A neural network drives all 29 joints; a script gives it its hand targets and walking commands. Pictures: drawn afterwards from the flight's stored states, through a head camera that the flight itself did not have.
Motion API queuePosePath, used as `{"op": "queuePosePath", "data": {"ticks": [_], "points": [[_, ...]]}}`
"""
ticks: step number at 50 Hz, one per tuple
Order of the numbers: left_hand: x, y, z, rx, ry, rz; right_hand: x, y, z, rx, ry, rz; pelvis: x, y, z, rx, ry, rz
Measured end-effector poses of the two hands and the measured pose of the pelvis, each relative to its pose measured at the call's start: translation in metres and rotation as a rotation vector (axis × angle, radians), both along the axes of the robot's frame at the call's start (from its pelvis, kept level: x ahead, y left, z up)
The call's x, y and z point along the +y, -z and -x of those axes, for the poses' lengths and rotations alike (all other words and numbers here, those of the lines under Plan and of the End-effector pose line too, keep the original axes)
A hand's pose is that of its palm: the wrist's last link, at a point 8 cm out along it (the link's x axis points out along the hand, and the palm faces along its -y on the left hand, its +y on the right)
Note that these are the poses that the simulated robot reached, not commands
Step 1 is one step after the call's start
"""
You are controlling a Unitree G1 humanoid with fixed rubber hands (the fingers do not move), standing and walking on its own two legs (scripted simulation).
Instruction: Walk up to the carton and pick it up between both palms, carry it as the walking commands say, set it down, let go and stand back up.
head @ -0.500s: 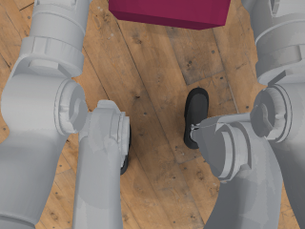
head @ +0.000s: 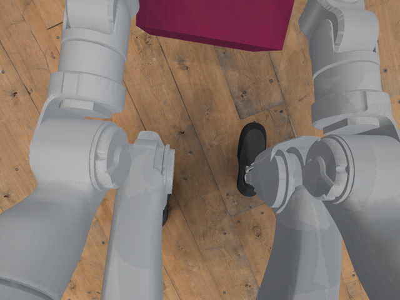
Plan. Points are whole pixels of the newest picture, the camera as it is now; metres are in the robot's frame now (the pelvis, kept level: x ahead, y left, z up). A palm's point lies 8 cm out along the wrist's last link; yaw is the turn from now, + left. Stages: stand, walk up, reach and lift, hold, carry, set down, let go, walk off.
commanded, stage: reach and lift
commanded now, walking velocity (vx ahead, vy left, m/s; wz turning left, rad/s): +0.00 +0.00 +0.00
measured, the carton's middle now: out of the picture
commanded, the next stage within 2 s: none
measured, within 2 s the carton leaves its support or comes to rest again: neither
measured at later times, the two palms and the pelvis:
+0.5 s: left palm out of the picture +0.55 +0.12 -0.06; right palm out of the picture +0.53 -0.16 -0.07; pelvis -0.01 +0.00 +0.04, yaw +1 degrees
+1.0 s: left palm out of the picture +0.54 +0.12 +0.02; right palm out of the picture +0.51 -0.16 +0.01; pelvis -0.01 -0.01 +0.09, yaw +2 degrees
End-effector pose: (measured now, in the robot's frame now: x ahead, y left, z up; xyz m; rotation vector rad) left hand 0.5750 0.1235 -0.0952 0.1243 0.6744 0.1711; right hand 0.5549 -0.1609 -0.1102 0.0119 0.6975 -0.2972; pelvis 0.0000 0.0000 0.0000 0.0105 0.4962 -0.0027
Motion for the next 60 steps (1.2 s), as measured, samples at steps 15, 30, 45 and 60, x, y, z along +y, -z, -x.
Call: {"op": "queuePosePath", "data": {"ticks": [15,30,45,60], "points": [[-0.009,-0.018,0.016,0.031,0.018,0.020,-0.007,-0.015,0.030,0.029,0.053,-0.011,-0.003,-0.028,-0.001,0.019,-0.005,-0.009],[0.000,-0.055,0.027,-0.029,-0.030,0.071,0.001,-0.055,0.036,-0.034,0.057,-0.018,-0.001,-0.049,0.009,-0.096,-0.007,-0.005],[0.000,-0.110,0.034,-0.019,-0.009,0.001,0.001,-0.105,0.037,-0.019,0.029,-0.023,-0.012,-0.077,0.008,-0.084,-0.014,-0.030],[0.003,-0.132,0.050,-0.020,-0.020,0.070,0.004,-0.137,0.057,-0.031,0.051,0.003,-0.008,-0.109,0.012,-0.182,-0.013,-0.024]]}}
